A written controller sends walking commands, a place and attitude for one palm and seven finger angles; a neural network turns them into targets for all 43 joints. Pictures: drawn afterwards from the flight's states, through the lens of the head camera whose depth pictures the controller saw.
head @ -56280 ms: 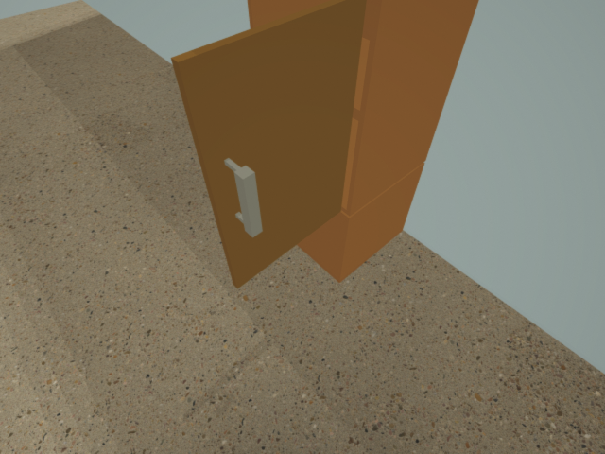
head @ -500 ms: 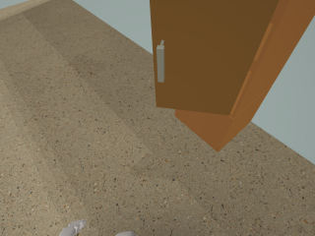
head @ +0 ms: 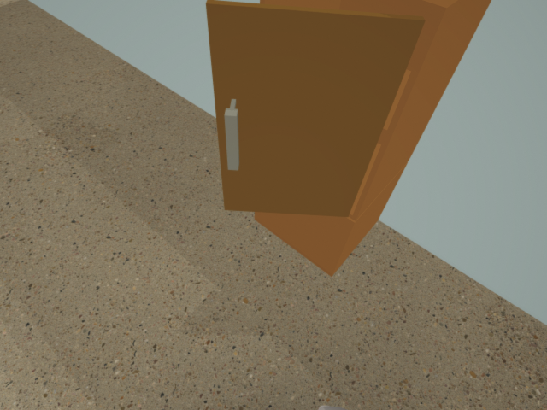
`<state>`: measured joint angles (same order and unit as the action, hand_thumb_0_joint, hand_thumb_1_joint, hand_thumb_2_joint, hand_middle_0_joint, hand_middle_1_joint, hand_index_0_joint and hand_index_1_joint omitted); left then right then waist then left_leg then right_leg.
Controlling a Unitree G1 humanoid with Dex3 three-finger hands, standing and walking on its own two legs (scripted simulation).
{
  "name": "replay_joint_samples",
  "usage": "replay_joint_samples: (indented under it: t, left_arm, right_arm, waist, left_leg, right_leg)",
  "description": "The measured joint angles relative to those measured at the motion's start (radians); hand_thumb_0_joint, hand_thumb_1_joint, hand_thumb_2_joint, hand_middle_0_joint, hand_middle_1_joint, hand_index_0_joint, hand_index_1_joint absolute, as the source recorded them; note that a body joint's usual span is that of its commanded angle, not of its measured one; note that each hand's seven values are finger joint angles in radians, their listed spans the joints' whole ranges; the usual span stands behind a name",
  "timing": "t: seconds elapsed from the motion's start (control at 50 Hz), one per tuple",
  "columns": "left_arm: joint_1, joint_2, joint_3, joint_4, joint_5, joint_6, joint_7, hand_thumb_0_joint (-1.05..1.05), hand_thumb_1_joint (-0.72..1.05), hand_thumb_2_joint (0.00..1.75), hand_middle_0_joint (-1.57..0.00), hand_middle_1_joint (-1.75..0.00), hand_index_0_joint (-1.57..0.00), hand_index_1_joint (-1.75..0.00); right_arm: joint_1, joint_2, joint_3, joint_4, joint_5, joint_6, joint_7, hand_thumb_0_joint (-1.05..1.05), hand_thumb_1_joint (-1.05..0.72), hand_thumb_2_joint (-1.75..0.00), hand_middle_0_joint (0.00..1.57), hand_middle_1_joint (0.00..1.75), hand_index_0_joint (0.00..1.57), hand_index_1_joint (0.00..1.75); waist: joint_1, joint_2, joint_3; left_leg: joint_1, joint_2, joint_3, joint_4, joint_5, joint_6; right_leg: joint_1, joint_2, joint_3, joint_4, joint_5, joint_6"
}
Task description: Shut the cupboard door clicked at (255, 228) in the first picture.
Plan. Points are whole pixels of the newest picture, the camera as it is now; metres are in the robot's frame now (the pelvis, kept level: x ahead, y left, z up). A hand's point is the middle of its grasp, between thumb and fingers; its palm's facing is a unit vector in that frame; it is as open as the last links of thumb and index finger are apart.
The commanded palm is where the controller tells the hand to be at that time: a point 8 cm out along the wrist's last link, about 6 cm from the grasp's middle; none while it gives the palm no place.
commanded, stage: take the last steps up to it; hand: left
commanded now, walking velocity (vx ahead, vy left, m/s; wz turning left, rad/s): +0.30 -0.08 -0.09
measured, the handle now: (233, 135) +0.69 +0.12 -0.03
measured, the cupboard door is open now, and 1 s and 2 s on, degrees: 39 39 39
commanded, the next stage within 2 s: come to a stop and stand still in 0.44 s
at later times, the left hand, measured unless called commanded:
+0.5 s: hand out of the picture +0.13 +0.13 -0.21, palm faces +0.06 -0.99 -0.14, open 7.3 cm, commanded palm none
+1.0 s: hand (209, 327) +0.29 +0.13 -0.18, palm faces +0.05 -0.97 -0.25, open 7.4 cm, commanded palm none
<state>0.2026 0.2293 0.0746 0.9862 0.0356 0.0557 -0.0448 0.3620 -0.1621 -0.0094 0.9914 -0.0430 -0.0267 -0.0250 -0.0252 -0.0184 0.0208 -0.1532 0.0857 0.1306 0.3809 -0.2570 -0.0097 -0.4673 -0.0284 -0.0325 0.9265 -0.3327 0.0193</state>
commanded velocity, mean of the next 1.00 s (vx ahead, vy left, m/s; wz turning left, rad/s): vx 0.01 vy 0.01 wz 0.00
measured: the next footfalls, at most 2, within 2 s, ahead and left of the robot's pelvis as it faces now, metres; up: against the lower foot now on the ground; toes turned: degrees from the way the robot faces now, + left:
right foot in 0.14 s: +0.10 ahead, -0.16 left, +0.00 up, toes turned -6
left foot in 0.48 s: +0.26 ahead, +0.05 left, +0.00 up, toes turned +8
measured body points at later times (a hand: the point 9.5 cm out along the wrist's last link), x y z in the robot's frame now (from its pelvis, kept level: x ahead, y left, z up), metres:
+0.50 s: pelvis +0.16 -0.04 -0.02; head +0.18 -0.02 +0.43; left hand +0.13 +0.18 -0.19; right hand +0.24 -0.28 -0.16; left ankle +0.22 +0.04 -0.75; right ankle +0.06 -0.15 -0.74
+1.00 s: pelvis +0.23 -0.07 -0.01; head +0.29 -0.07 +0.43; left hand +0.29 +0.18 -0.16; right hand +0.31 -0.32 -0.17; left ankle +0.17 +0.04 -0.69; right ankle +0.25 -0.20 -0.75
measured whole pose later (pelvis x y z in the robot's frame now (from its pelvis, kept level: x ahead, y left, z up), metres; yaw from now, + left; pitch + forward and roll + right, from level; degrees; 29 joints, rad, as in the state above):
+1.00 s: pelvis +0.23 -0.07 -0.01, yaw +2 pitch +1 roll +1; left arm 0.15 0.17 0.05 0.99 0.04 0.02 0.04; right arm 0.14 -0.22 -0.06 1.00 -0.01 0.07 -0.02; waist 0.01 0.01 0.11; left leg -0.39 -0.03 0.02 0.99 -0.54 -0.04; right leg -0.29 -0.07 -0.03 0.53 -0.25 0.02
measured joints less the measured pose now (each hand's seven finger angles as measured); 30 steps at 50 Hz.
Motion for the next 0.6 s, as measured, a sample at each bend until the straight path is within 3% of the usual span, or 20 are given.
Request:
replay_joint_samples:
  t: [0.08, 0.14, 0.2, 0.26, 0.32, 0.4, 0.46, 0.48, 0.5, 0.54, 0.6]
  left_arm:
    - [-0.024, -0.010, -0.006, 0.005, -0.001, -0.009, -0.006, 0.01, 0.91, 0.90, -0.20, -0.30, -0.19, -0.30]
    - [-0.034, -0.013, -0.011, -0.001, -0.002, -0.038, -0.007, 0.01, 0.91, 0.90, -0.20, -0.30, -0.19, -0.30]
    - [-0.043, -0.042, -0.017, 0.011, -0.007, -0.079, 0.014, 0.01, 0.91, 0.90, -0.20, -0.30, -0.20, -0.30]
    - [-0.011, -0.066, -0.027, 0.025, -0.010, -0.091, 0.036, 0.00, 0.91, 0.90, -0.20, -0.30, -0.20, -0.30]
    - [0.028, -0.066, -0.024, 0.053, -0.009, -0.096, 0.054, 0.00, 0.93, 0.90, -0.20, -0.30, -0.20, -0.30]
    - [0.074, -0.063, -0.031, 0.095, -0.006, -0.095, 0.052, 0.00, 0.93, 0.90, -0.20, -0.30, -0.20, -0.30]
    - [0.107, -0.066, -0.033, 0.122, -0.009, -0.089, 0.050, 0.00, 0.92, 0.90, -0.20, -0.30, -0.20, -0.30]
    - [0.121, -0.067, -0.032, 0.126, -0.012, -0.085, 0.050, 0.00, 0.92, 0.90, -0.20, -0.30, -0.20, -0.30]
    - [0.126, -0.065, -0.031, 0.132, -0.015, -0.078, 0.050, 0.00, 0.92, 0.90, -0.20, -0.30, -0.20, -0.30]
    - [0.123, -0.063, -0.035, 0.137, -0.015, -0.061, 0.052, 0.00, 0.92, 0.90, -0.20, -0.30, -0.20, -0.30]
    - [0.091, -0.063, -0.035, 0.127, -0.013, -0.049, 0.051, 0.01, 0.91, 0.90, -0.20, -0.30, -0.20, -0.30]
  right_arm:
    - [0.027, -0.013, -0.016, 0.035, -0.002, 0.007, 0.007, 0.00, -0.90, -0.89, 0.20, 0.30, 0.20, 0.30]
    - [0.057, -0.024, -0.025, 0.064, 0.005, 0.018, 0.015, 0.00, -0.90, -0.89, 0.20, 0.30, 0.20, 0.30]
    - [0.039, -0.043, -0.031, 0.101, 0.016, 0.045, 0.020, 0.01, -0.90, -0.89, 0.20, 0.30, 0.20, 0.30]
    - [-0.003, -0.050, -0.038, 0.102, 0.015, 0.048, 0.022, 0.01, -0.91, -0.89, 0.20, 0.30, 0.20, 0.29]
    - [-0.049, -0.044, -0.040, 0.068, 0.012, 0.038, 0.025, 0.01, -0.91, -0.89, 0.19, 0.30, 0.20, 0.29]
    - [-0.115, -0.028, -0.036, 0.023, 0.013, 0.022, 0.032, 0.01, -0.91, -0.89, 0.19, 0.30, 0.19, 0.29]
    - [-0.152, -0.016, -0.026, 0.003, 0.013, 0.004, 0.035, 0.00, -0.91, -0.89, 0.19, 0.30, 0.19, 0.29]
    - [-0.158, -0.014, -0.022, -0.004, 0.011, -0.008, 0.034, 0.00, -0.91, -0.89, 0.19, 0.30, 0.19, 0.29]
    - [-0.167, -0.005, -0.019, -0.006, 0.007, -0.018, 0.031, 0.00, -0.91, -0.89, 0.19, 0.30, 0.19, 0.29]
    - [-0.175, 0.009, -0.009, -0.015, 0.004, -0.025, 0.021, 0.00, -0.91, -0.89, 0.19, 0.30, 0.19, 0.29]
    - [-0.162, 0.020, -0.006, -0.017, 0.010, -0.022, -0.001, 0.00, -0.92, -0.89, 0.20, 0.30, 0.20, 0.29]
  waist:
    - [-0.022, 0.019, 0.013]
    - [-0.027, 0.023, 0.012]
    - [-0.015, 0.057, 0.025]
    - [-0.006, 0.055, 0.021]
    - [-0.005, 0.042, 0.012]
    - [0.008, 0.028, 0.012]
    - [0.022, 0.019, 0.019]
    - [0.026, 0.016, 0.018]
    - [0.028, -0.001, 0.021]
    - [0.032, -0.020, 0.027]
    - [0.032, -0.022, 0.033]
  left_leg:
    - [0.029, 0.021, 0.017, 0.013, -0.036, -0.026]
    - [0.021, 0.037, 0.016, 0.110, -0.112, -0.047]
    - [-0.100, 0.035, -0.054, 0.434, -0.244, -0.013]
    - [-0.233, 0.009, -0.068, 0.645, -0.195, -0.003]
    - [-0.311, 0.006, -0.047, 0.613, -0.127, -0.013]
    - [-0.321, -0.001, -0.027, 0.416, -0.062, -0.011]
    - [-0.262, -0.017, -0.017, 0.252, 0.021, -0.001]
    - [-0.237, -0.023, -0.018, 0.211, 0.058, 0.025]
    - [-0.234, -0.032, -0.008, 0.231, 0.046, 0.053]
    - [-0.215, -0.041, 0.010, 0.253, -0.003, 0.075]
    - [-0.161, -0.053, 0.013, 0.188, -0.002, 0.062]
  right_leg:
    - [0.052, -0.017, -0.024, -0.205, 0.003, -0.006]
    - [0.148, -0.011, -0.035, -0.393, 0.057, -0.026]
    - [0.169, 0.013, -0.058, -0.365, 0.056, -0.039]
    - [0.240, 0.022, -0.070, -0.439, 0.055, -0.047]
    - [0.306, 0.031, -0.083, -0.519, 0.068, -0.049]
    - [0.368, 0.043, -0.090, -0.554, 0.041, -0.045]
    - [0.400, 0.047, -0.089, -0.511, -0.020, -0.033]
    - [0.394, 0.045, -0.084, -0.461, -0.057, -0.029]
    - [0.365, 0.030, -0.076, -0.374, -0.094, -0.034]
    - [0.266, 0.022, -0.038, -0.124, -0.170, -0.043]
    - [0.135, 0.005, -0.017, 0.077, -0.139, -0.031]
